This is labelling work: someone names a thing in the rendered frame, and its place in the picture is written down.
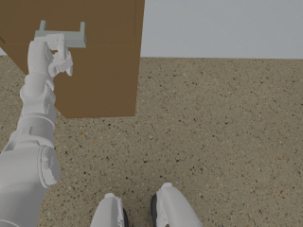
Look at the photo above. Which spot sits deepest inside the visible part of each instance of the robot left thigh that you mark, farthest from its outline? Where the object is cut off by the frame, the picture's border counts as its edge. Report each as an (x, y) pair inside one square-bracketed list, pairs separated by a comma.
[(109, 212)]

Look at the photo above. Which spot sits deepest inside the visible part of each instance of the handle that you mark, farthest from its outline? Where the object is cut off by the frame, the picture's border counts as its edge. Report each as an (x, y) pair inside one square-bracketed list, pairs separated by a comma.
[(73, 38)]

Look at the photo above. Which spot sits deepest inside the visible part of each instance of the drawer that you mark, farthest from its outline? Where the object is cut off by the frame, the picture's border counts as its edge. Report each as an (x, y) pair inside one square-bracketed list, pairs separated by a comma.
[(107, 22)]

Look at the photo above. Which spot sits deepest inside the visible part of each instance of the left robot hand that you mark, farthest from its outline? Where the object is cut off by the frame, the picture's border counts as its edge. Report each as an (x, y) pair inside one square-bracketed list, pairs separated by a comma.
[(40, 60)]

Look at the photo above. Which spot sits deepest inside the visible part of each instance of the robot right shin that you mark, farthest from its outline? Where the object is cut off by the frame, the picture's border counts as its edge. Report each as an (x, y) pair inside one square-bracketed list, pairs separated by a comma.
[(162, 219)]

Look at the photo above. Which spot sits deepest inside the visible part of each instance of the cabinet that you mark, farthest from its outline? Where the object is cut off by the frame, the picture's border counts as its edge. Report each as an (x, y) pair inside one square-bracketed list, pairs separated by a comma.
[(104, 77)]

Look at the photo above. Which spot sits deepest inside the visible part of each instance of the left robot upper arm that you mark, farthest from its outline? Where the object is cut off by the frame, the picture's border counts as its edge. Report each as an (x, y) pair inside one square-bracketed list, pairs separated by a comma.
[(25, 175)]

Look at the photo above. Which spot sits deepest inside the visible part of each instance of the left robot forearm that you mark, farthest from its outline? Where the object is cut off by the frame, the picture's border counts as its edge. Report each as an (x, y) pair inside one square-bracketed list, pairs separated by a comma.
[(38, 116)]

